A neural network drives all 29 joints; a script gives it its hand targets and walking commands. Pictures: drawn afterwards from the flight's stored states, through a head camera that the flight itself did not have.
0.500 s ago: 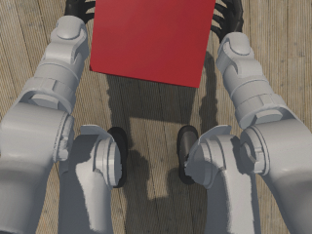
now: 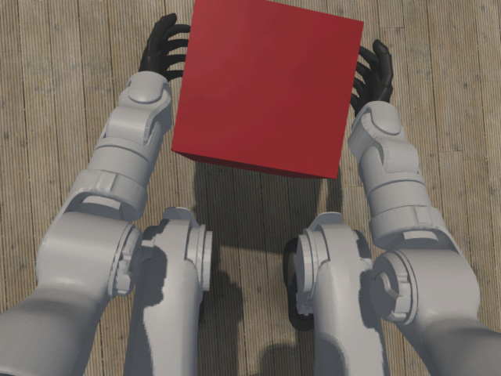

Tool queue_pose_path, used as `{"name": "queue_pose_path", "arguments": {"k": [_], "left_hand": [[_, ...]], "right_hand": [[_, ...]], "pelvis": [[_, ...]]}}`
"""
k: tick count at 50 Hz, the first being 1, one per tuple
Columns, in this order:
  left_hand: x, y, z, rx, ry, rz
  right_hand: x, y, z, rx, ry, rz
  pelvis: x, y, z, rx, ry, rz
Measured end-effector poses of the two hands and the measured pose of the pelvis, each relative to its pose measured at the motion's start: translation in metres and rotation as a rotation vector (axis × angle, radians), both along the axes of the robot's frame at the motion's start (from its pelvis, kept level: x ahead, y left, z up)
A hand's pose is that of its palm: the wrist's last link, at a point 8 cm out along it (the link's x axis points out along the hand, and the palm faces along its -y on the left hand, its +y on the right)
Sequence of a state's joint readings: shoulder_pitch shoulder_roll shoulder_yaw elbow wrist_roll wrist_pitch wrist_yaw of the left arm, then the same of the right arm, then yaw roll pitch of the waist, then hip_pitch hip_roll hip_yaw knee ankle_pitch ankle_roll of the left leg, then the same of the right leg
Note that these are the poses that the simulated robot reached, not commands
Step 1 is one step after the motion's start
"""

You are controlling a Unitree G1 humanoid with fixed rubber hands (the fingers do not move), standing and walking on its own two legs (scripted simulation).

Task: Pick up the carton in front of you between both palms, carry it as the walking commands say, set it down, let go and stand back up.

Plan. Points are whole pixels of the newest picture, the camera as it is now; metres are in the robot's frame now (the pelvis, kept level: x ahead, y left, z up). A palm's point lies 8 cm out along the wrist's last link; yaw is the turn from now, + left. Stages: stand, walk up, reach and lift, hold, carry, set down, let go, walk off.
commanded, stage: reach and lift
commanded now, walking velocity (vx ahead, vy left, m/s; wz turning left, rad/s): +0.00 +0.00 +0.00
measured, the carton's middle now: (258, 107) +0.50 +0.01 -0.19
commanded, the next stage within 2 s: none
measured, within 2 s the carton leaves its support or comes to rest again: neither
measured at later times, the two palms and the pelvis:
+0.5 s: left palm (95, 40) +0.47 +0.17 +0.06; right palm (460, 70) +0.47 -0.13 +0.07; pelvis +0.02 -0.01 +0.13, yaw +2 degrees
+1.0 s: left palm out of the picture +0.43 +0.16 +0.23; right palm out of the picture +0.44 -0.14 +0.24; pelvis +0.06 -0.01 +0.27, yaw +3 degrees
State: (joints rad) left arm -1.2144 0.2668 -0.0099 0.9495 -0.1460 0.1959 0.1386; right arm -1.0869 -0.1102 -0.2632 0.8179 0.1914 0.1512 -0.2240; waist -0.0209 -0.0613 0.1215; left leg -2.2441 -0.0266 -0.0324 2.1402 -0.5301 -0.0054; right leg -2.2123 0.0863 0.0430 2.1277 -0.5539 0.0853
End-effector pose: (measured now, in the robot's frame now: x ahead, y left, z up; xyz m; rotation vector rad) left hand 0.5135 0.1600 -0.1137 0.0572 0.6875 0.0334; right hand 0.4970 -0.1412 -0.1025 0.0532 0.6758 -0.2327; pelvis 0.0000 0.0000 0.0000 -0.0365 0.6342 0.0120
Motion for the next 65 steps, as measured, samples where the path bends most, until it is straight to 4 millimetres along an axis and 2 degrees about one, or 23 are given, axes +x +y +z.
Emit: {"name": "queue_pose_path", "arguments": {"k": [5, 10, 23, 31, 51, 65], "left_hand": [[-0.014, 0.012, 0.06, -0.011, -0.004, 0.059], [-0.022, 0.015, 0.101, -0.01, 0.016, 0.077], [-0.039, 0.005, 0.166, -0.029, -0.002, 0.084], [-0.053, 0.009, 0.216, -0.041, 0.001, 0.109], [-0.088, 0.002, 0.351, -0.044, 0.011, 0.135], [-0.112, 0.0, 0.437, -0.042, 0.007, 0.164]], "right_hand": [[-0.006, 0.012, 0.053, 0.025, -0.012, 0.016], [-0.011, 0.016, 0.093, 0.026, 0.004, 0.045], [-0.023, 0.007, 0.162, 0.025, -0.015, 0.047], [-0.031, 0.011, 0.214, 0.028, -0.014, 0.06], [-0.06, 0.004, 0.349, 0.019, -0.002, 0.081], [-0.076, 0.003, 0.434, 0.013, -0.005, 0.11]], "pelvis": [[0.001, -0.005, 0.027, 0.006, 0.021, 0.009], [0.002, -0.009, 0.057, 0.006, 0.053, 0.027], [0.014, -0.011, 0.117, 0.017, 0.068, 0.02], [0.029, -0.009, 0.157, 0.02, 0.015, 0.026], [0.065, -0.007, 0.273, 0.033, -0.202, 0.039], [0.092, -0.009, 0.342, 0.049, -0.403, 0.04]]}}
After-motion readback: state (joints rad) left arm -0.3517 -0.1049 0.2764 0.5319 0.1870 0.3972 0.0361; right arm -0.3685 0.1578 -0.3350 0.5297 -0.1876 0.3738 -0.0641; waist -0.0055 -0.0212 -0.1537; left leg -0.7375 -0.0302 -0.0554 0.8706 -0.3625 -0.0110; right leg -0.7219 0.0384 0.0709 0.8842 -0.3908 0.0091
